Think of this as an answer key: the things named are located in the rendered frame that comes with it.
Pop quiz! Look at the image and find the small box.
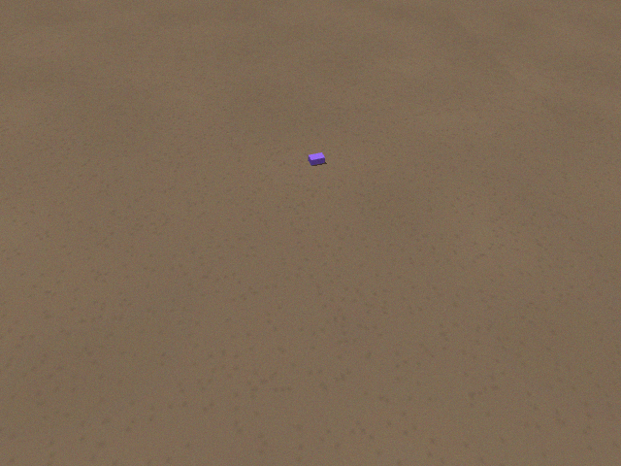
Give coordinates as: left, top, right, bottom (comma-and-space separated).
309, 152, 325, 166

